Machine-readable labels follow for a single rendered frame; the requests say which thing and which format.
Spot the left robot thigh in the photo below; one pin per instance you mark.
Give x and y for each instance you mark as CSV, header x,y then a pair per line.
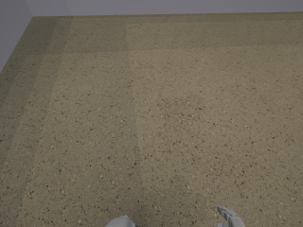
x,y
120,222

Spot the robot right hand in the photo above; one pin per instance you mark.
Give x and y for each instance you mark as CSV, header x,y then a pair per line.
x,y
230,216

